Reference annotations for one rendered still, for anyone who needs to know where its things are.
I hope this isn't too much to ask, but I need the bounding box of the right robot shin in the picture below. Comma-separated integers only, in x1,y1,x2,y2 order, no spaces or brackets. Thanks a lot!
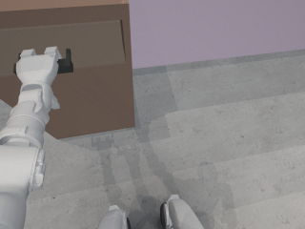
166,195,179,229

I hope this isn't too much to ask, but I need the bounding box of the drawer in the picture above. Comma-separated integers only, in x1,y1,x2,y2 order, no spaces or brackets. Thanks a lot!
0,20,125,76

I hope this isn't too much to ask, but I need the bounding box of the cabinet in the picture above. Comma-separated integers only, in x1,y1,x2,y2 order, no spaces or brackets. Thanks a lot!
0,0,135,139

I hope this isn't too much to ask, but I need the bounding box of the right robot thigh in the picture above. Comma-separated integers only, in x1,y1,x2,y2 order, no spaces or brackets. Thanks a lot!
163,198,204,229

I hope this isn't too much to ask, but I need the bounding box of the handle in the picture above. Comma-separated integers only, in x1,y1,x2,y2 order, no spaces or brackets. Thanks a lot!
13,49,73,75

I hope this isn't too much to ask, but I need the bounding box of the robot left hand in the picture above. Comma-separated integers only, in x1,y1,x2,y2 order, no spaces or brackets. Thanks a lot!
16,46,62,110

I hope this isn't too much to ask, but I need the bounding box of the robot left forearm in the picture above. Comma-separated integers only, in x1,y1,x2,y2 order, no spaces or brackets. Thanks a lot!
0,80,52,150

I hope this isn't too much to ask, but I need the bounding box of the robot left upper arm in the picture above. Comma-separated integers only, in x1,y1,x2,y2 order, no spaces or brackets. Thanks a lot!
0,145,47,229

